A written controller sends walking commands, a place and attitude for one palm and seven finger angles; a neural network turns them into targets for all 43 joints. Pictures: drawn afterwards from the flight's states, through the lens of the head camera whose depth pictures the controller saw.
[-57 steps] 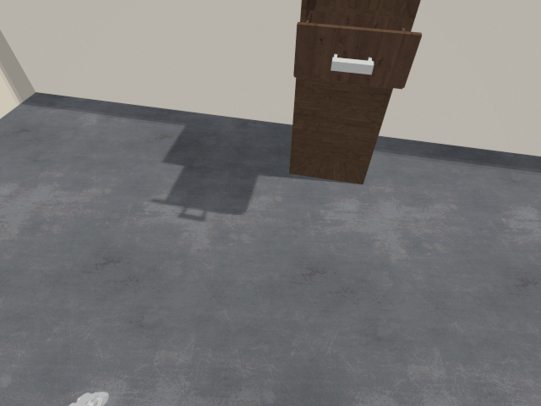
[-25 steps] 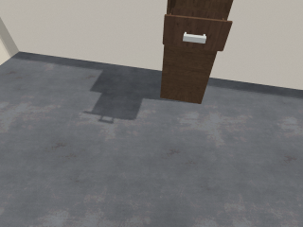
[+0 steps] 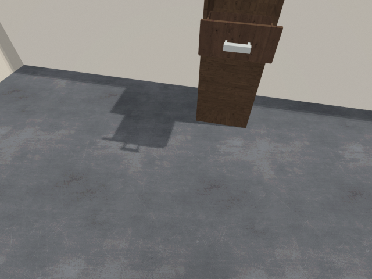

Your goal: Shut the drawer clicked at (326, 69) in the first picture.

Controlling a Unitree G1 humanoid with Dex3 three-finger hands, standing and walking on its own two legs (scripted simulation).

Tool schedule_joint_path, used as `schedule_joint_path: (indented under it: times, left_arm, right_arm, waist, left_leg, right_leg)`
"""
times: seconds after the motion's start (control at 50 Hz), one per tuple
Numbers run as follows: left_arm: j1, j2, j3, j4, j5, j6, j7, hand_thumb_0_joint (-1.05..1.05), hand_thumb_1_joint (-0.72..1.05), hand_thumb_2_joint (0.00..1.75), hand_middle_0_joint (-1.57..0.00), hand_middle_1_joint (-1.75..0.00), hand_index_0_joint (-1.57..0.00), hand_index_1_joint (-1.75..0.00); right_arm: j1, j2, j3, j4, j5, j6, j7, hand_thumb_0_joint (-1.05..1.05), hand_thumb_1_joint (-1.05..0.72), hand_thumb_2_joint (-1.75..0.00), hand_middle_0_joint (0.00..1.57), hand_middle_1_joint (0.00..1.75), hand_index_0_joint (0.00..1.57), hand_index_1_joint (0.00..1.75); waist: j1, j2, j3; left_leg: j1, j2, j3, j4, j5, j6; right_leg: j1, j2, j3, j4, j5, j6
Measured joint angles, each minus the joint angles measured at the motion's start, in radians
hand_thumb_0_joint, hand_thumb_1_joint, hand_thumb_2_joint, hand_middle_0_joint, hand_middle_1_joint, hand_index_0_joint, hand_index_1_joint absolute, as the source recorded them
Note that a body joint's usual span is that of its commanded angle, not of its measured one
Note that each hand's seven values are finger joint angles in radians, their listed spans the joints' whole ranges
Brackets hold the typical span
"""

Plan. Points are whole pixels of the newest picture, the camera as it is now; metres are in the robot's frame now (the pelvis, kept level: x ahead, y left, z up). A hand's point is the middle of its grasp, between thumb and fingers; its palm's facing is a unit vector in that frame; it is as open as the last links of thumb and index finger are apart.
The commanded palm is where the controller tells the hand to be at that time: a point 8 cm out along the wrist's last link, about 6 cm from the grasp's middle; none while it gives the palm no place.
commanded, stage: look at it before walking up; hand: left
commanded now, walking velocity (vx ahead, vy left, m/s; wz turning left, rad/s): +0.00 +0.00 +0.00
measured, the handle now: (237, 45) +1.05 -0.16 +0.02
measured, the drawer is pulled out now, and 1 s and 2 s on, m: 0.30 0.30 0.30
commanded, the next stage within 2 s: walk to a spot facing it in 0.30 s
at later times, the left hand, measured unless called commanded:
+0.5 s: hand out of the picture +0.08 +0.25 -0.16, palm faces -0.03 -0.94 -0.33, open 7.4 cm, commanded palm none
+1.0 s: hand out of the picture +0.12 +0.14 -0.17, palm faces -0.21 -0.96 -0.19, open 7.3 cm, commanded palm none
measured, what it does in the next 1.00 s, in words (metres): walks ahead, turning right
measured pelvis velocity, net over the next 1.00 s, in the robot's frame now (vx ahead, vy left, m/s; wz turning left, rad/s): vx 0.11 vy -0.04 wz -0.29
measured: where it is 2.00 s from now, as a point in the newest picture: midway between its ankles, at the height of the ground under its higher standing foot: (225, 240)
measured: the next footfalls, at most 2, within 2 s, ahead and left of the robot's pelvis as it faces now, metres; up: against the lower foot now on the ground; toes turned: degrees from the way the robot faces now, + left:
left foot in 1.24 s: +0.40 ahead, +0.04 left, +0.00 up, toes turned -21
right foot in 1.68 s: +0.38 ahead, -0.28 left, +0.00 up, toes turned -52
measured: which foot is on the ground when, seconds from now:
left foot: down 0.00-0.76, up 0.78-1.00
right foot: down 0.00-1.00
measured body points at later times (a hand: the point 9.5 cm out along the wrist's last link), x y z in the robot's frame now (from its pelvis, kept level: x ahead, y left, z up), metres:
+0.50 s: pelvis +0.01 +0.00 +0.00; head +0.01 +0.00 +0.45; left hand +0.08 +0.29 -0.14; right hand +0.08 -0.29 -0.13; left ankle +0.01 +0.13 -0.74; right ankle +0.01 -0.11 -0.74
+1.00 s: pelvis +0.11 -0.04 +0.00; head +0.14 -0.06 +0.45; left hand +0.13 +0.19 -0.15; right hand +0.12 -0.30 -0.15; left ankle +0.19 +0.09 -0.67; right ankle +0.05 -0.10 -0.74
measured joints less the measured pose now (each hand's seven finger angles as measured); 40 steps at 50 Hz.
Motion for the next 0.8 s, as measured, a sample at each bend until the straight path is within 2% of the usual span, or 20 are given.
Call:
schedule_joint_path:
  times: [0.46,0.56,0.64,0.7,0.74,0.76,0.78,0.8]
  left_arm:
    - [0.007,0.003,0.001,0.005,-0.001,0.000,0.005,0.01,0.91,0.90,-0.20,-0.30,-0.21,-0.30]
    - [0.064,-0.026,0.012,-0.020,0.006,0.027,-0.003,0.01,0.91,0.90,-0.20,-0.29,-0.20,-0.30]
    - [0.140,-0.058,0.026,-0.051,0.010,0.035,-0.021,0.01,0.91,0.90,-0.20,-0.29,-0.20,-0.30]
    - [0.179,-0.087,0.038,-0.058,0.010,0.037,-0.031,0.01,0.91,0.90,-0.20,-0.29,-0.20,-0.30]
    - [0.190,-0.109,0.044,-0.061,0.011,0.034,-0.039,0.01,0.91,0.90,-0.19,-0.29,-0.20,-0.30]
    - [0.194,-0.119,0.045,-0.068,0.012,0.025,-0.042,0.01,0.91,0.90,-0.20,-0.29,-0.20,-0.30]
    - [0.197,-0.124,0.047,-0.075,0.014,0.009,-0.043,0.01,0.91,0.90,-0.20,-0.29,-0.20,-0.30]
    - [0.198,-0.129,0.048,-0.080,0.011,-0.006,-0.036,0.01,0.91,0.90,-0.20,-0.29,-0.20,-0.30]
  right_arm:
    - [-0.008,0.001,0.001,0.004,-0.001,0.002,-0.003,0.00,-0.91,-0.90,0.21,0.30,0.20,0.30]
    - [0.025,0.034,-0.004,-0.025,-0.010,0.014,-0.005,0.00,-0.91,-0.90,0.20,0.30,0.20,0.30]
    - [0.080,0.071,-0.014,-0.059,-0.010,0.009,-0.002,0.00,-0.91,-0.90,0.21,0.30,0.20,0.30]
    - [0.117,0.093,-0.025,-0.070,-0.010,-0.006,-0.003,0.00,-0.91,-0.90,0.21,0.30,0.20,0.30]
    - [0.139,0.099,-0.031,-0.069,-0.013,-0.013,-0.005,0.00,-0.91,-0.90,0.21,0.30,0.20,0.30]
    - [0.151,0.098,-0.033,-0.068,-0.013,-0.013,-0.006,0.00,-0.91,-0.90,0.21,0.30,0.20,0.30]
    - [0.163,0.099,-0.036,-0.063,-0.010,-0.008,-0.005,0.00,-0.91,-0.90,0.21,0.30,0.20,0.30]
    - [0.170,0.102,-0.037,-0.054,-0.008,0.002,-0.004,0.00,-0.91,-0.90,0.21,0.30,0.20,0.30]
  waist:
    - [0.005,-0.004,0.002]
    - [0.019,-0.003,-0.022]
    - [0.023,-0.010,-0.029]
    - [0.026,-0.010,-0.013]
    - [0.022,0.004,0.004]
    - [0.020,0.017,0.013]
    - [0.017,0.026,0.018]
    - [0.018,0.030,0.023]
  left_leg:
    - [0.010,0.004,0.005,-0.007,-0.005,-0.001]
    - [-0.012,0.020,0.044,0.066,-0.066,0.000]
    - [-0.026,0.033,0.085,0.130,-0.127,-0.001]
    - [-0.003,0.051,0.131,0.153,-0.167,-0.010]
    - [0.015,0.073,0.155,0.173,-0.195,-0.024]
    - [0.011,0.091,0.158,0.211,-0.222,-0.030]
    - [-0.024,0.111,0.157,0.305,-0.252,-0.024]
    - [-0.075,0.116,0.133,0.432,-0.282,-0.018]
  right_leg:
    - [0.011,0.004,0.005,-0.014,0.001,0.000]
    - [-0.028,0.021,0.042,0.061,-0.045,-0.004]
    - [-0.081,0.033,0.072,0.175,-0.148,-0.018]
    - [-0.143,0.012,0.007,0.311,-0.236,-0.011]
    - [-0.159,-0.002,-0.046,0.315,-0.246,-0.009]
    - [-0.148,-0.002,-0.069,0.270,-0.201,-0.013]
    - [-0.146,0.005,-0.083,0.263,-0.131,-0.028]
    - [-0.146,0.013,-0.092,0.280,-0.128,-0.045]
